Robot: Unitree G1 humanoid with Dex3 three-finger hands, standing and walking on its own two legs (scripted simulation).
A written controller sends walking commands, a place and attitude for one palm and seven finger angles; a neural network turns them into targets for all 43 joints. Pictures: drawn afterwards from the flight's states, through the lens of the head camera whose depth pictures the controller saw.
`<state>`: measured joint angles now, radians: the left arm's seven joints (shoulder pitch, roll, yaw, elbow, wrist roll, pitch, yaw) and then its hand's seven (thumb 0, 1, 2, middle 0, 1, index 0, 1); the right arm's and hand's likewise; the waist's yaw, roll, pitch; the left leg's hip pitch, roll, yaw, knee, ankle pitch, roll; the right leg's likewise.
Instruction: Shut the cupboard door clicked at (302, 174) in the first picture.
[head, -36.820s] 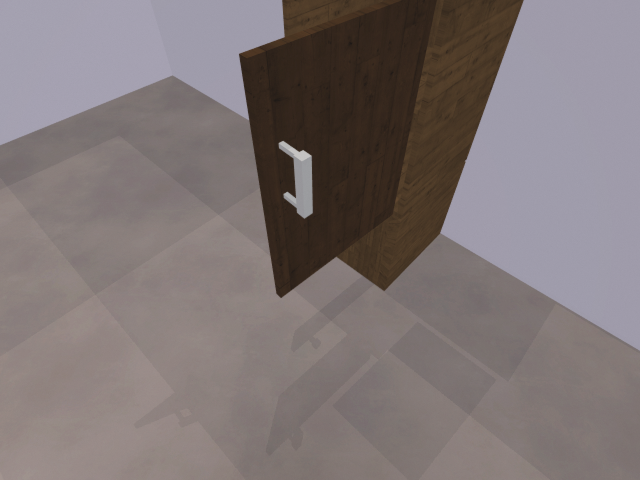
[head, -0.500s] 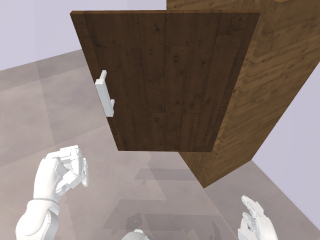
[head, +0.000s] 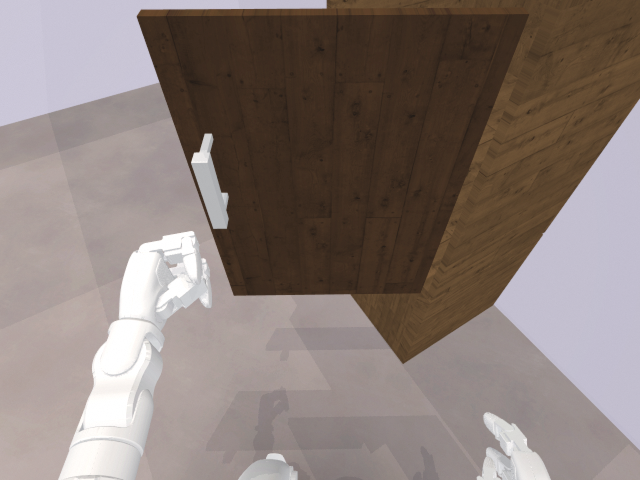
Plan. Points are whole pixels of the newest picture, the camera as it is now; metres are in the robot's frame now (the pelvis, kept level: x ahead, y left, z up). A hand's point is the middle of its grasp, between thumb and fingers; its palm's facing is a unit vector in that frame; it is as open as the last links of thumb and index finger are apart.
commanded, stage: bring the fist close to the handle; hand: left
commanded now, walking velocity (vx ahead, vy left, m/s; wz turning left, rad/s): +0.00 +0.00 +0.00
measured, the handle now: (214, 183) +0.49 +0.19 +0.08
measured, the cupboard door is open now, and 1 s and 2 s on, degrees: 59 59 46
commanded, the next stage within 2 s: push the door shut along its arc in 0.74 s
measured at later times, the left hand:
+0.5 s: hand (236, 227) +0.40 +0.14 +0.09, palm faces +0.06 -1.00 +0.00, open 3.1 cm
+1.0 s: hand (235, 228) +0.41 +0.14 +0.08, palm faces +0.03 -1.00 -0.02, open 3.1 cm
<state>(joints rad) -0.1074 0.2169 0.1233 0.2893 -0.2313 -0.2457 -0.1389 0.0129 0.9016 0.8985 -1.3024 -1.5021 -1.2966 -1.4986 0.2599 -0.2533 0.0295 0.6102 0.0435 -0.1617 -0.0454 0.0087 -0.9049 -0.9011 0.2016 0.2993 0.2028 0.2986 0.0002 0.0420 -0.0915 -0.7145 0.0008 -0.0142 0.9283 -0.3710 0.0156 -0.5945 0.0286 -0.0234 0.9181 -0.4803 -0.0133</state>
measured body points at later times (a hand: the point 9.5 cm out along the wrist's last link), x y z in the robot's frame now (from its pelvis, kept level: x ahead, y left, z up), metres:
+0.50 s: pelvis +0.00 +0.00 +0.00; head +0.04 +0.00 +0.45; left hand +0.39 +0.19 +0.09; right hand +0.10 -0.25 -0.11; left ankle +0.05 +0.11 -0.69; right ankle -0.01 -0.11 -0.69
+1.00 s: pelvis +0.00 -0.02 +0.00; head +0.05 -0.03 +0.45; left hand +0.40 +0.19 +0.09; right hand +0.11 -0.28 -0.12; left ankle +0.05 +0.11 -0.69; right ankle -0.01 -0.11 -0.69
